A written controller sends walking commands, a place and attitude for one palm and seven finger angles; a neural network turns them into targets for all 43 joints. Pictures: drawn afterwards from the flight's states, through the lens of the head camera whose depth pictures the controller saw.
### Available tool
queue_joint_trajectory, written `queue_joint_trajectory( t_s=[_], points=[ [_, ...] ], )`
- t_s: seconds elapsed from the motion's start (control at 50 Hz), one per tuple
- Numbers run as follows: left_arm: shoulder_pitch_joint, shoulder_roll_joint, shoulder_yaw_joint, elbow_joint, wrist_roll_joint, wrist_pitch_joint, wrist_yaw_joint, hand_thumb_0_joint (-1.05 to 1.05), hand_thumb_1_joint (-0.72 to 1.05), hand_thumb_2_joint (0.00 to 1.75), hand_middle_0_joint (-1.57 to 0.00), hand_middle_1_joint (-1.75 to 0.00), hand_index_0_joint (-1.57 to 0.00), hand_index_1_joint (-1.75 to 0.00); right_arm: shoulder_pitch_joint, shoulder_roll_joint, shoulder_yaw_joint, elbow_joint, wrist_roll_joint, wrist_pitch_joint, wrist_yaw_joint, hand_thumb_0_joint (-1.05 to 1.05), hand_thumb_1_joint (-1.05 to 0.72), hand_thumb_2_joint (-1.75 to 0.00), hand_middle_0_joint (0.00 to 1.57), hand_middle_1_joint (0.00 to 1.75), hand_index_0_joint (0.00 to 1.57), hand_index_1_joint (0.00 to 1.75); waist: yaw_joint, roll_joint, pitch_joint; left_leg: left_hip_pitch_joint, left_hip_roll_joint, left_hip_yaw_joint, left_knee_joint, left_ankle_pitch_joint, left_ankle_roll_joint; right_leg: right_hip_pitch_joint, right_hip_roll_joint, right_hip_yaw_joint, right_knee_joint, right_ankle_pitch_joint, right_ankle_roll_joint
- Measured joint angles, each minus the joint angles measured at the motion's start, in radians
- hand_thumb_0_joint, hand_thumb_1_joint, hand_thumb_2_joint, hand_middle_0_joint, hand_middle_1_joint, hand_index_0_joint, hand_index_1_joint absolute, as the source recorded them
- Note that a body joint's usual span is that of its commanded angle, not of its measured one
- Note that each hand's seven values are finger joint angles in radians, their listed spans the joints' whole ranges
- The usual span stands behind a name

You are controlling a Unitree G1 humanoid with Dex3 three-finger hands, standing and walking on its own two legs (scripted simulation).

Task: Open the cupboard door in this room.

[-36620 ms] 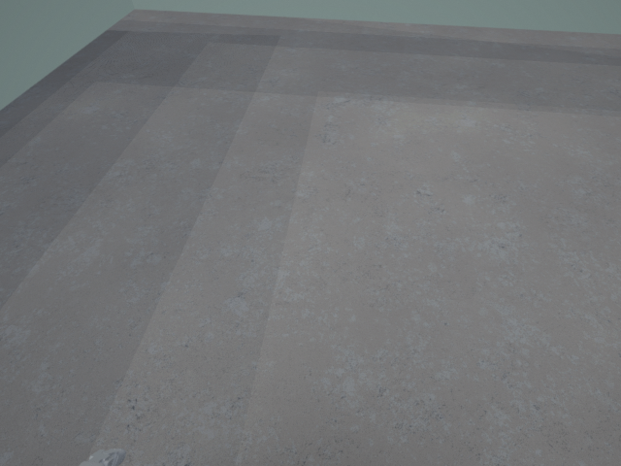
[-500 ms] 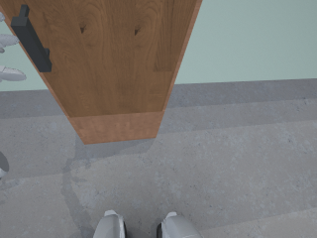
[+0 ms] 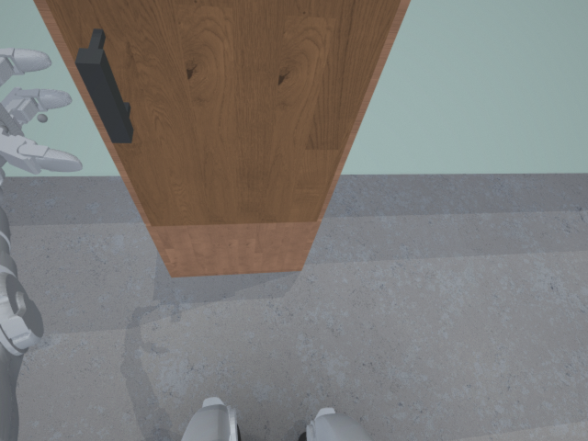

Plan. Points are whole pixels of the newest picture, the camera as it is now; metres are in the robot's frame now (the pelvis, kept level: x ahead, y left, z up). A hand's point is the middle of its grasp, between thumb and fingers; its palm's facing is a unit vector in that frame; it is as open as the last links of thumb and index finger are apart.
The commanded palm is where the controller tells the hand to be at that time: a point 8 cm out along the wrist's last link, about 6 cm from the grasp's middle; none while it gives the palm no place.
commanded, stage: move the hooked fingers beside the handle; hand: left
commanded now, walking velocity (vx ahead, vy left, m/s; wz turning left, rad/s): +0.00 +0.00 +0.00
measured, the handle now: (110, 88) +0.55 +0.21 +0.11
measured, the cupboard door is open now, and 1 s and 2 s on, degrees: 0 0 0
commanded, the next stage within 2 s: slide the fingers in behind the handle in 0.12 s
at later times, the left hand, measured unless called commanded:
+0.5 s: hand (67, 110) +0.50 +0.25 +0.11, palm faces +0.04 -1.00 +0.01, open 13.9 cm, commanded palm +0.49 +0.29 +0.10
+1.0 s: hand (102, 113) +0.50 +0.21 +0.11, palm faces +0.05 -1.00 +0.01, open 13.9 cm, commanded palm +0.48 +0.25 +0.10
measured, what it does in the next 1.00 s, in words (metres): stands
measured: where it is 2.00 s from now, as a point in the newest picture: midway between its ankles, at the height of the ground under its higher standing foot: outside the picture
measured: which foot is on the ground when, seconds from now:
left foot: down 0.00-1.00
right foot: down 0.00-1.00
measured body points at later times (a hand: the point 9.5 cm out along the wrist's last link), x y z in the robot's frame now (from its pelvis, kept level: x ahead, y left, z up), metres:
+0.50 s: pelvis -0.01 -0.01 +0.00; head +0.11 +0.03 +0.43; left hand +0.49 +0.30 +0.12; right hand -0.03 -0.28 -0.10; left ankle +0.03 +0.08 -0.68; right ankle -0.02 -0.14 -0.68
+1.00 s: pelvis -0.01 -0.02 +0.00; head +0.11 +0.01 +0.43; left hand +0.49 +0.27 +0.11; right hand +0.00 -0.29 -0.11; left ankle +0.03 +0.08 -0.68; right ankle -0.02 -0.14 -0.68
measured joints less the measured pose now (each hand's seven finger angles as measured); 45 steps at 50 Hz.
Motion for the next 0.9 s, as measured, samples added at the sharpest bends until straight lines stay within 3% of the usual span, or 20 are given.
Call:
queue_joint_trajectory(
  t_s=[0.12,0.38,0.58,0.74,0.9],
  points=[
    [-0.017,-0.015,-0.006,-0.007,-0.005,-0.024,0.005,-0.01,-0.50,0.30,-0.30,-1.20,-0.30,-1.20,-0.011,-0.001,0.000,0.009,-0.002,-0.008,-0.002,0.00,-0.90,-0.90,0.20,0.30,0.20,0.30,0.003,-0.002,0.005,-0.010,-0.002,-0.005,0.007,0.005,-0.001,-0.010,-0.001,-0.005,0.010,0.001,-0.002],
    [-0.077,0.008,-0.018,0.025,0.013,-0.012,0.031,-0.01,-0.50,0.30,-0.30,-1.20,-0.30,-1.20,0.020,-0.005,0.005,0.025,-0.006,-0.022,-0.008,0.00,-0.90,-0.90,0.20,0.30,0.20,0.30,-0.021,0.004,0.018,-0.048,0.002,-0.010,0.017,0.016,-0.007,-0.052,0.003,-0.009,0.030,0.006,-0.008],
    [-0.047,-0.016,-0.019,0.007,0.005,0.000,0.066,-0.01,-0.49,0.30,-0.30,-1.21,-0.30,-1.21,0.056,0.000,-0.002,0.042,-0.005,-0.012,0.002,0.00,-0.90,-0.90,0.20,0.30,0.20,0.30,-0.017,0.011,0.009,-0.029,0.007,-0.008,0.005,0.015,-0.012,-0.035,0.008,-0.006,0.019,0.006,-0.013],
    [-0.031,-0.071,-0.053,-0.016,-0.002,-0.012,0.075,-0.01,-0.50,0.30,-0.30,-1.20,-0.29,-1.21,0.042,0.003,-0.010,0.050,-0.007,-0.020,0.009,0.00,-0.90,-0.90,0.20,0.30,0.20,0.30,-0.008,0.011,0.002,-0.013,0.004,-0.012,-0.002,0.015,-0.016,-0.018,0.006,-0.010,0.015,0.002,-0.016],
    [-0.026,-0.106,-0.061,-0.025,0.018,-0.024,0.135,-0.01,-0.50,0.30,-0.31,-1.20,-0.31,-1.22,0.014,0.006,-0.015,0.033,-0.010,-0.033,0.015,0.00,-0.90,-0.90,0.20,0.30,0.20,0.30,-0.007,0.013,0.002,-0.009,0.003,-0.011,0.000,0.013,-0.019,-0.018,0.005,-0.008,0.025,-0.004,-0.019]
  ],
)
